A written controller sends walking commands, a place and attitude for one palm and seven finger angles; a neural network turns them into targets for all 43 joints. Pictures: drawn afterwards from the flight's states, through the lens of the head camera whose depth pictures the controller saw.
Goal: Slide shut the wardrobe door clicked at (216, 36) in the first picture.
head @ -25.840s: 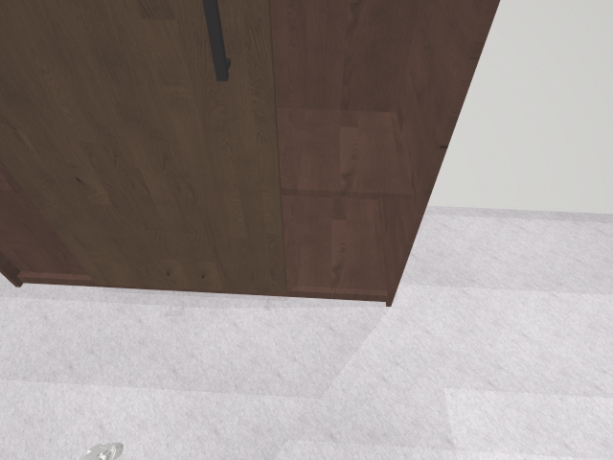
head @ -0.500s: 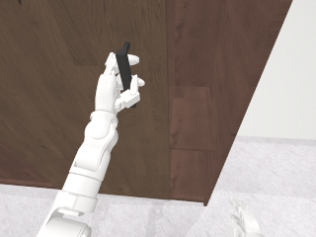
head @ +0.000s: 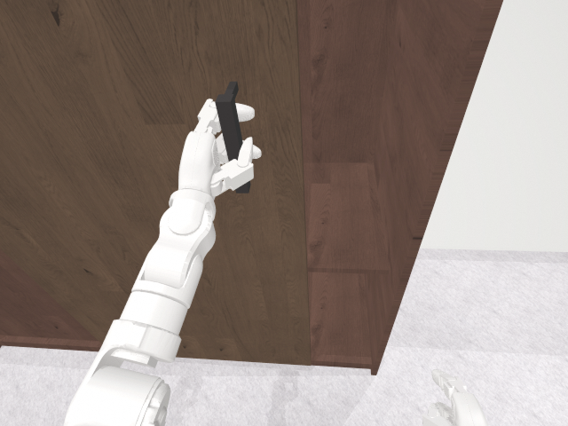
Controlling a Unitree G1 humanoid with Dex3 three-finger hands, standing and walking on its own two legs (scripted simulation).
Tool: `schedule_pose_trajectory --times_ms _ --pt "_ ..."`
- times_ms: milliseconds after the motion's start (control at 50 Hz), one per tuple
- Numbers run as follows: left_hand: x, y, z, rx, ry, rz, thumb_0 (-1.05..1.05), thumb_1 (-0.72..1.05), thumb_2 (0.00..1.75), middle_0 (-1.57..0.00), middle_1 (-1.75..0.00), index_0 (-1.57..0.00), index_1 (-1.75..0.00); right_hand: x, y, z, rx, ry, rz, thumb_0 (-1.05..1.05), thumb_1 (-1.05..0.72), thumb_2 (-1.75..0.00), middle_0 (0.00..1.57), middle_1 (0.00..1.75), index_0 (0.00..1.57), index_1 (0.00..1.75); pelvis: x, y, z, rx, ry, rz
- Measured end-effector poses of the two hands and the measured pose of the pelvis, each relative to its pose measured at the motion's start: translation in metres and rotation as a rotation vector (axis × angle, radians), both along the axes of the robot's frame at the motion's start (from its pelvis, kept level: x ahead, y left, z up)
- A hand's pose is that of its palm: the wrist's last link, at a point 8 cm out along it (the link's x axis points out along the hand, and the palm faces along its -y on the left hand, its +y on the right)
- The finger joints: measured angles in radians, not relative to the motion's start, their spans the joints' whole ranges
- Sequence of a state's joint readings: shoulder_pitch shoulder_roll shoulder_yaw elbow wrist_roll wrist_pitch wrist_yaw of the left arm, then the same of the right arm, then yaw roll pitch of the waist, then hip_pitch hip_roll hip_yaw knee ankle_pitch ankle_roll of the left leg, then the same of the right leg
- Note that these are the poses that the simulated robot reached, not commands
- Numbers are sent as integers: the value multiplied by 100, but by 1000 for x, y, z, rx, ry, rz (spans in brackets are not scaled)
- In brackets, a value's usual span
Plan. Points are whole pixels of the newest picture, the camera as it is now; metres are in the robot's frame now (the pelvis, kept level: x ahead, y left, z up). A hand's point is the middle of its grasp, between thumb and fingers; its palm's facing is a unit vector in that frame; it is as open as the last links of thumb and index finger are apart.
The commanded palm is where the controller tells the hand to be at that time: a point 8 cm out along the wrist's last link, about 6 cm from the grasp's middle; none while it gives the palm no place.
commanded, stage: stop walking and hold the door there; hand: left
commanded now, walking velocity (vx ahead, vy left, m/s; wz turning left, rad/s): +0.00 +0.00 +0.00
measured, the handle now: (237, 139) +0.45 +0.09 +0.21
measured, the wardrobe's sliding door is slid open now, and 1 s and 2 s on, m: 0.20 0.20 0.20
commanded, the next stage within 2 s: loosen the grip on the handle in 0.54 s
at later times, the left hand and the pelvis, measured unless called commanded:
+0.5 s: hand (245, 167) +0.39 +0.07 +0.20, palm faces -0.11 -0.99 -0.12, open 6.4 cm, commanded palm +0.37 +0.10 +0.20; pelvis +0.02 +0.03 +0.00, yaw -1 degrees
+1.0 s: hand (240, 164) +0.40 +0.08 +0.20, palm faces -0.08 -0.98 -0.16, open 12.3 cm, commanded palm +0.38 +0.12 +0.20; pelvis -0.03 -0.02 -0.01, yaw +2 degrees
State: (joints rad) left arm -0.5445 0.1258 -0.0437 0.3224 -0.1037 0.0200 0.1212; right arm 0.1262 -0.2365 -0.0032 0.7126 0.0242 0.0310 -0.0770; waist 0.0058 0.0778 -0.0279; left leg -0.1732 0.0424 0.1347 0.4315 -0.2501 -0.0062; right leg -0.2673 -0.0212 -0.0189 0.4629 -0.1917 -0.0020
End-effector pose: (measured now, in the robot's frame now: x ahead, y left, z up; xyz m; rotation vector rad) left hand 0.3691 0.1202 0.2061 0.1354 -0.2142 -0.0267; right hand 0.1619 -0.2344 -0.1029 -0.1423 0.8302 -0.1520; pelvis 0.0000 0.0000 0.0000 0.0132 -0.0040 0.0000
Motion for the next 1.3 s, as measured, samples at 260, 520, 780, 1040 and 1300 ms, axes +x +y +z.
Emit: schedule_pose_trajectory --times_ms 260,520,780,1040,1300 --pt "4 5 -2 -15 -23 -74 0 75 77 -45 -140 -20 -134 -12 34 -4 7 33 2 1 -90 -90 20 30 20 30 10 24 1 -8 4 -18" --pt "4 5 -3 -24 -41 -99 -1 76 79 -45 -140 -17 -135 14 37 5 -11 1 18 1 -90 -90 20 30 20 30 19 30 1 -12 10 -11" --pt "20 27 6 -44 16 -150 -5 45 71 -57 -140 -29 -138 14 27 18 15 -61 147 1 -90 -90 20 30 20 30 -2 6 -3 11 23 24" --pt "15 7 -3 8 -35 -82 -1 -33 31 -43 -134 -32 -131 -90 -38 -1 -7 27 31 1 -90 -90 20 30 20 30 -30 -26 -6 11 24 14" --pt "16 8 -7 5 -70 -88 -1 -54 20 -43 -123 -27 -118 -135 -61 -7 -25 86 -63 2 -90 -90 20 30 20 30 -42 -30 -9 -3 65 -31"
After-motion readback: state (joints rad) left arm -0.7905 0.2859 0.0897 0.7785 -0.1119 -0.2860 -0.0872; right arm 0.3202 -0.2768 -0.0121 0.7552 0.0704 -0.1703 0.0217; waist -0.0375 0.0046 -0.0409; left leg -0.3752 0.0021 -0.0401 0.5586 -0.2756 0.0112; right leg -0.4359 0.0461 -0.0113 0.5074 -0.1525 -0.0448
